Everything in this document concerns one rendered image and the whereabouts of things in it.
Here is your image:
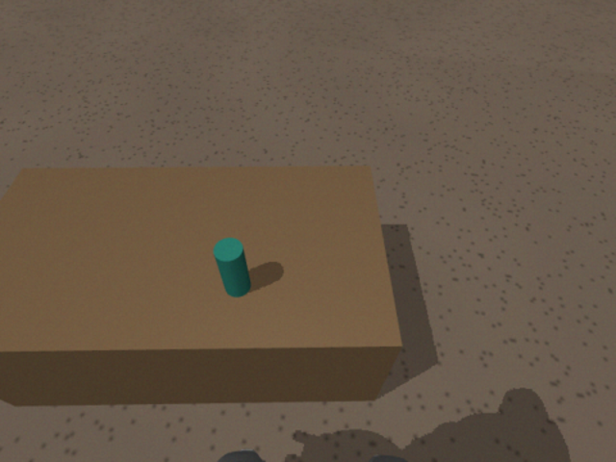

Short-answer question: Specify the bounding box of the can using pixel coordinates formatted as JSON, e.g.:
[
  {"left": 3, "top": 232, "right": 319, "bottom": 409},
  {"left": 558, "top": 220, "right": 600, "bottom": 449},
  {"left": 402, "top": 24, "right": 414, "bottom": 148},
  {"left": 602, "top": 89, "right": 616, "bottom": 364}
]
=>
[{"left": 214, "top": 238, "right": 251, "bottom": 297}]

